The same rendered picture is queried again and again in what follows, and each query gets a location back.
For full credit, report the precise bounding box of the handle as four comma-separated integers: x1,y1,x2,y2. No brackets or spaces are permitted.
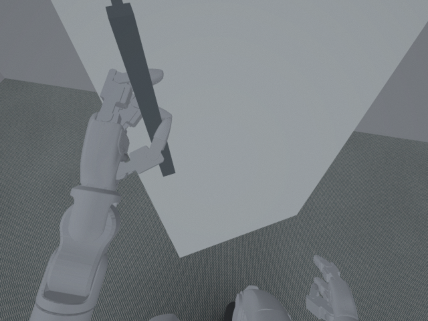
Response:
106,0,175,177

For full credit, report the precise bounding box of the robot left forearm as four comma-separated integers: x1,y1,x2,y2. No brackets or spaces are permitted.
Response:
29,185,121,321

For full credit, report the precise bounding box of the fridge door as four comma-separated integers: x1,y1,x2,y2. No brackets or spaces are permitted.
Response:
51,0,428,258

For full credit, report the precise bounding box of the right robot thigh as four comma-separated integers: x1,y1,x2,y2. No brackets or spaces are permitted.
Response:
235,289,292,321

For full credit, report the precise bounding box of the right robot hand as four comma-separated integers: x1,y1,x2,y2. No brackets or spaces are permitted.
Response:
306,255,358,321

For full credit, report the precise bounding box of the left robot hand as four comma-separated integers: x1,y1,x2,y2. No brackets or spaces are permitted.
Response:
80,68,172,191

